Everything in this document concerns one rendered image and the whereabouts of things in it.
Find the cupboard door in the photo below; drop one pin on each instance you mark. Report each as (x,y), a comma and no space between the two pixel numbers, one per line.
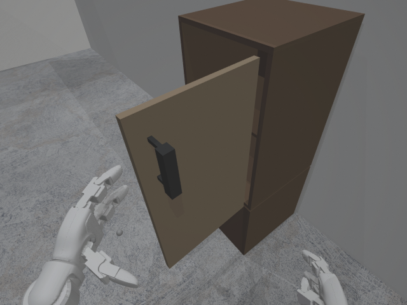
(209,124)

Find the left robot hand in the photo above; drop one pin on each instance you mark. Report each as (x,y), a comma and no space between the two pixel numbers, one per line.
(83,222)

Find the handle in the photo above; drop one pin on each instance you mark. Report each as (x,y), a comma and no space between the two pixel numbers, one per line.
(167,162)

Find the robot left forearm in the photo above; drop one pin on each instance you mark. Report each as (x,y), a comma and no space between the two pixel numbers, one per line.
(58,284)

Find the right robot hand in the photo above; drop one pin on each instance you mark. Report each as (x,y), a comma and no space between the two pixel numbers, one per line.
(327,288)

